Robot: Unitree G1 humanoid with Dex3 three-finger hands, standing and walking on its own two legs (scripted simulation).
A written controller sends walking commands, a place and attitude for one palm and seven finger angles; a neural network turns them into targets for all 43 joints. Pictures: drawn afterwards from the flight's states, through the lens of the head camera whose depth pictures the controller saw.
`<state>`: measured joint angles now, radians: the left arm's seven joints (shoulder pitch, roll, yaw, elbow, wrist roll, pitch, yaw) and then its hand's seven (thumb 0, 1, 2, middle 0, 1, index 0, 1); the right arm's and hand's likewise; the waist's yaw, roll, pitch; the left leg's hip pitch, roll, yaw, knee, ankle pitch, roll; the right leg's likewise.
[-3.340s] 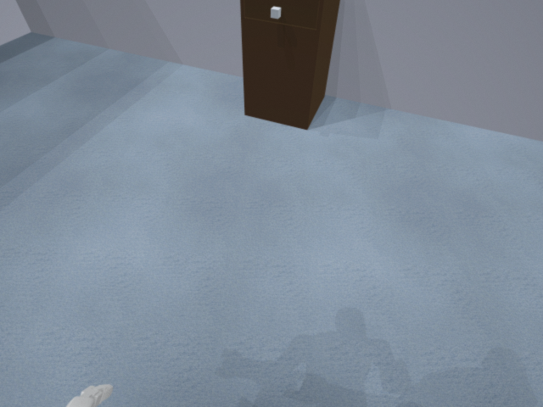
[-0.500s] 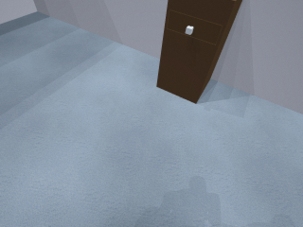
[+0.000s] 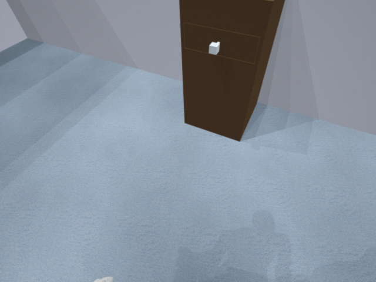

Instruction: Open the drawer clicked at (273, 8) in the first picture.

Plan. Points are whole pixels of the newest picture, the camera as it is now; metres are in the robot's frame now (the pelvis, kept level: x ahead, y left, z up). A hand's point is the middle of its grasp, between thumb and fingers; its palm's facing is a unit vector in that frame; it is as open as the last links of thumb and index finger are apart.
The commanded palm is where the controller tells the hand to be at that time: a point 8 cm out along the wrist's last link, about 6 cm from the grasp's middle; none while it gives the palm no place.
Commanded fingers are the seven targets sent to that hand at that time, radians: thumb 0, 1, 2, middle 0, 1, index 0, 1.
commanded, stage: walk to a spot facing it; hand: left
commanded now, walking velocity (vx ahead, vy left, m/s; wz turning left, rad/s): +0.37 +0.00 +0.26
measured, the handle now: (215, 46) +1.16 -0.11 -0.09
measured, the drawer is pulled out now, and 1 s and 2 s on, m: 0.00 0.00 0.00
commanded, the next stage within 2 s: turn to face it in 0.56 s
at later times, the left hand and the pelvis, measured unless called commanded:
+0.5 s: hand out of the picture +0.13 +0.23 -0.18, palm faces +0.19 -0.97 -0.13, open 7.4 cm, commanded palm none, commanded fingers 0.00 0.90 0.90 -0.20 -0.30 -0.20 -0.30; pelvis +0.20 +0.08 +0.00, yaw +6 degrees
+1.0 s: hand (129, 173) +0.47 +0.21 -0.17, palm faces -0.10 -0.96 -0.24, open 7.3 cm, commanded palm none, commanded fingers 0.00 0.90 0.90 -0.20 -0.30 -0.20 -0.30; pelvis +0.34 +0.04 -0.01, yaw -7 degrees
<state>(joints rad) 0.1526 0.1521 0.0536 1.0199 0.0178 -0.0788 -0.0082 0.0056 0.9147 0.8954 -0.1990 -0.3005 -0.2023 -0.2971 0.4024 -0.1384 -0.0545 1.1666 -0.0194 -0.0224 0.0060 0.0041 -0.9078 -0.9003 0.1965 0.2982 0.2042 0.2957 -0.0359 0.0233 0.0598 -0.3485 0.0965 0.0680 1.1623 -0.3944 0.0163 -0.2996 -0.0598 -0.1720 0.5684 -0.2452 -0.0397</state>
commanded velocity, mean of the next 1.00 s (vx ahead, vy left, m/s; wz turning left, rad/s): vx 0.20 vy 0.00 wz -0.21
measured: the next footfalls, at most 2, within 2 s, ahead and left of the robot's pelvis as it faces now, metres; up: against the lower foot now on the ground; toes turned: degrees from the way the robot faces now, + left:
left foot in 0.36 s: +0.29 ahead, +0.16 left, +0.00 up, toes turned +15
right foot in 0.94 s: +0.44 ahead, -0.06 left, +0.00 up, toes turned -14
